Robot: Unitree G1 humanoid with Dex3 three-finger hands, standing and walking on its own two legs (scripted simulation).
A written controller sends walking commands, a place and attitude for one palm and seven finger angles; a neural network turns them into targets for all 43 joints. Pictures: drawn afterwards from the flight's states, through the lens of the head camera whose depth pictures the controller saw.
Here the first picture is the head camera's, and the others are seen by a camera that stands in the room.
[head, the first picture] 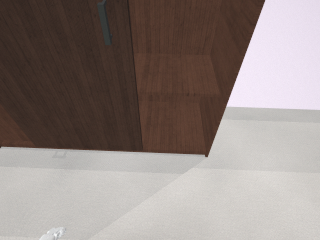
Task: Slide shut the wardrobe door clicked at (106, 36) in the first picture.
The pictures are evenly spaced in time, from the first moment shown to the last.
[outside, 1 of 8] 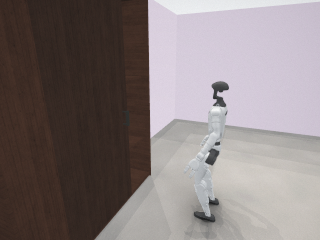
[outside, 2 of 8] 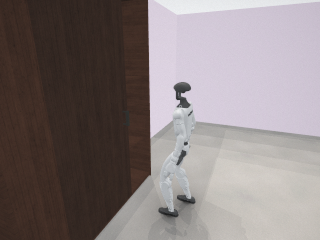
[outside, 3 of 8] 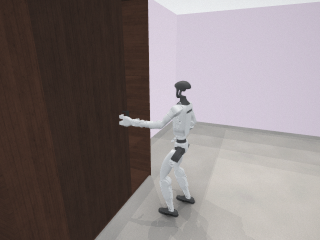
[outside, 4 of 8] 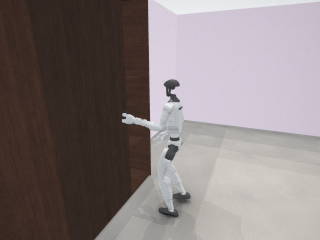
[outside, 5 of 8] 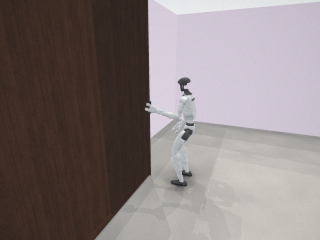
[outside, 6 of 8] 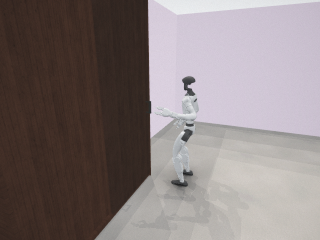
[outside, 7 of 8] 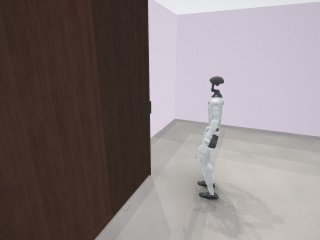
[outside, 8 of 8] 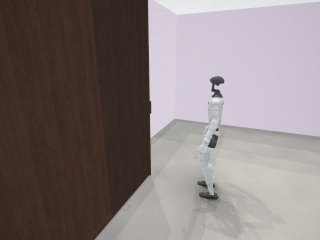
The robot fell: no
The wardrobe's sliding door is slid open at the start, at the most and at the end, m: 0.46 0.46 0.00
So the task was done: yes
